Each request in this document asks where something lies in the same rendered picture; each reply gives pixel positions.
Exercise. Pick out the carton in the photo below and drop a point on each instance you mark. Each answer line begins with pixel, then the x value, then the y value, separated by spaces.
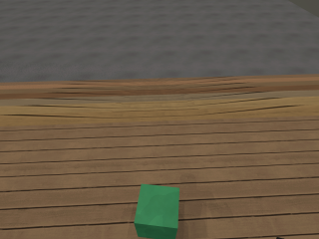
pixel 157 212

